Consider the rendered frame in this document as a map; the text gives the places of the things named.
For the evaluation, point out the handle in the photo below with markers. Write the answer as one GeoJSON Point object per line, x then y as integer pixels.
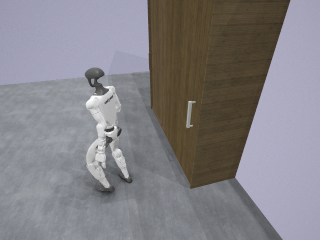
{"type": "Point", "coordinates": [189, 110]}
{"type": "Point", "coordinates": [149, 56]}

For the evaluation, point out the robot left forearm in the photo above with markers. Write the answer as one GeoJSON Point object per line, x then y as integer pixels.
{"type": "Point", "coordinates": [101, 139]}

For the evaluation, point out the robot left upper arm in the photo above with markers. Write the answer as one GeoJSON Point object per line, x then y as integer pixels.
{"type": "Point", "coordinates": [93, 106]}

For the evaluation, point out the right robot thigh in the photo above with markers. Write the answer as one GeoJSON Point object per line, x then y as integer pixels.
{"type": "Point", "coordinates": [114, 145]}

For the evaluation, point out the robot right forearm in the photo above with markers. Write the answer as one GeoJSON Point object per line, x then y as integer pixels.
{"type": "Point", "coordinates": [117, 113]}

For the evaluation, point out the left robot shin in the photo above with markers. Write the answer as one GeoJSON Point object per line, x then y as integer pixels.
{"type": "Point", "coordinates": [98, 173]}

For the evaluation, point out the wardrobe door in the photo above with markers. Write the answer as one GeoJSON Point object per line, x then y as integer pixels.
{"type": "Point", "coordinates": [158, 14]}
{"type": "Point", "coordinates": [188, 31]}

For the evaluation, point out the left robot hand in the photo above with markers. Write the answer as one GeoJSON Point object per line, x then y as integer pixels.
{"type": "Point", "coordinates": [100, 157]}

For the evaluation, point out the robot right upper arm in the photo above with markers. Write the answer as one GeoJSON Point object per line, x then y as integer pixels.
{"type": "Point", "coordinates": [116, 100]}

